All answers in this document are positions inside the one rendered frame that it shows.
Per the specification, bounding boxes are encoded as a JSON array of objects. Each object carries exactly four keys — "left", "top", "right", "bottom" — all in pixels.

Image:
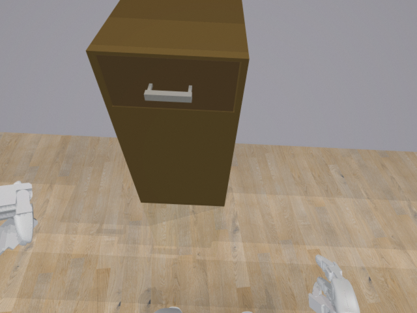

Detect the robot right hand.
[{"left": 308, "top": 255, "right": 360, "bottom": 313}]

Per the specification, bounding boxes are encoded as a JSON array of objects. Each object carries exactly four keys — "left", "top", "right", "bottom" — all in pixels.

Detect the drawer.
[{"left": 96, "top": 55, "right": 240, "bottom": 112}]

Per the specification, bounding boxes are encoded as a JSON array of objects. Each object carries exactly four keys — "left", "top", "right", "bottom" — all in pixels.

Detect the robot left hand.
[{"left": 0, "top": 181, "right": 38, "bottom": 255}]

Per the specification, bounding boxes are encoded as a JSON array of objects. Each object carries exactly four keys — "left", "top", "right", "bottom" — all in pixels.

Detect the handle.
[{"left": 144, "top": 83, "right": 192, "bottom": 103}]

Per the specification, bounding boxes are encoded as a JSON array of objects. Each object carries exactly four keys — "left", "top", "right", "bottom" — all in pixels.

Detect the cabinet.
[{"left": 86, "top": 0, "right": 250, "bottom": 207}]

